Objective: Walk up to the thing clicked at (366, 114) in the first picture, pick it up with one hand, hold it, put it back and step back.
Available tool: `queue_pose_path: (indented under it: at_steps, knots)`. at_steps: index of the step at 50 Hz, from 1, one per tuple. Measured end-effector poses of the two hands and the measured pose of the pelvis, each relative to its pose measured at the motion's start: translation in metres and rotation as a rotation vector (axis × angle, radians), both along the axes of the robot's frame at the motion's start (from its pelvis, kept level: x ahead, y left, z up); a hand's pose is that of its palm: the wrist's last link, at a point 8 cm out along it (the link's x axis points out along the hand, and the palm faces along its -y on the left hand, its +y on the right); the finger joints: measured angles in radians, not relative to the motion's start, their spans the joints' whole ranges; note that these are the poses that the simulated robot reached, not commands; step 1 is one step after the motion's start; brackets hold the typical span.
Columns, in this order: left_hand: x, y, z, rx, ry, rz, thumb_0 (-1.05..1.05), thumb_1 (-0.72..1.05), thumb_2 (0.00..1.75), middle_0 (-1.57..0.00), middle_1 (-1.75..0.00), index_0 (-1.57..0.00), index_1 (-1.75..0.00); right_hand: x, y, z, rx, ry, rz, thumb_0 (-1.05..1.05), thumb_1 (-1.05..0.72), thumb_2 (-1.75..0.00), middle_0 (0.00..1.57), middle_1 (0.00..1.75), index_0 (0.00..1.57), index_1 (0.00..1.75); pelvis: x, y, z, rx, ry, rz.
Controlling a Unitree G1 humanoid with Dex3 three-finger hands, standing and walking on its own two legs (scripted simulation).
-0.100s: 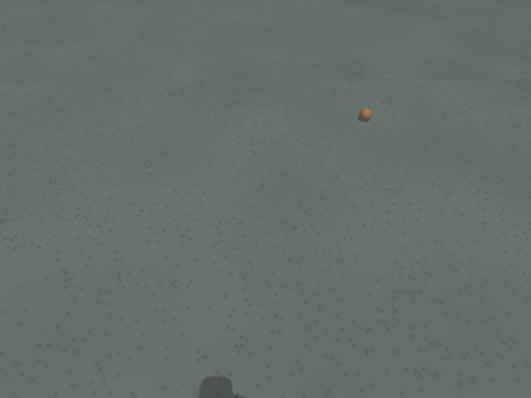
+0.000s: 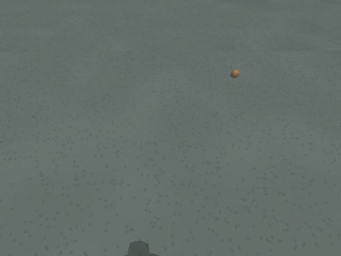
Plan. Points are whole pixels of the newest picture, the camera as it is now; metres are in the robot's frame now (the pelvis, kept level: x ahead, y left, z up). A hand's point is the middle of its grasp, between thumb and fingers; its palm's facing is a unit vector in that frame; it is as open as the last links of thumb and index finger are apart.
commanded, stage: stand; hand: left
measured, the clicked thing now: (235, 73) +1.96 -0.66 -0.74
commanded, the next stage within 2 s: walk up in 1.02 s
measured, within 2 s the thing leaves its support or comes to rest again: neither
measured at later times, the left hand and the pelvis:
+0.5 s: hand out of the picture +0.09 +0.25 -0.16, palm faces -0.03 -0.94 -0.34, open 7.4 cm; pelvis +0.01 +0.00 +0.00, yaw +0 degrees
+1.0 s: hand out of the picture +0.08 +0.25 -0.16, palm faces -0.02 -0.94 -0.34, open 7.4 cm; pelvis +0.01 +0.00 +0.00, yaw +1 degrees
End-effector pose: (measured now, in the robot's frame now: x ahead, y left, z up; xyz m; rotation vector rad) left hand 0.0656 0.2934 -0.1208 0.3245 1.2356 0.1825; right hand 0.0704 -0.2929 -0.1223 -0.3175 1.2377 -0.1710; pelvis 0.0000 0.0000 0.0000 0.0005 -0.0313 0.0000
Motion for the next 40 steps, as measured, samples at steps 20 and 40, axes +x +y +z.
queue_pose_path:
  at_steps: [20, 40]
  knots:
    - [0.015, 0.001, 0.001, -0.001, -0.011, 0.006, 0.01, 0.91, 0.9, -0.2, -0.3, -0.21, -0.3, 0.016, 0.0, 0.002, -0.008, -0.009, 0.007, 0.0, -0.91, -0.9, 0.21, 0.3, 0.2, 0.3, 0.01, 0.001, 0.001, -0.001, 0.004, 0.004]
    - [0.013, 0.003, 0.001, 0.002, -0.004, 0.017, 0.01, 0.91, 0.9, -0.2, -0.3, -0.21, -0.3, 0.016, 0.001, 0.002, -0.008, -0.003, 0.01, 0.0, -0.91, -0.9, 0.21, 0.3, 0.2, 0.3, 0.013, 0.002, 0.001, -0.001, 0.004, 0.009]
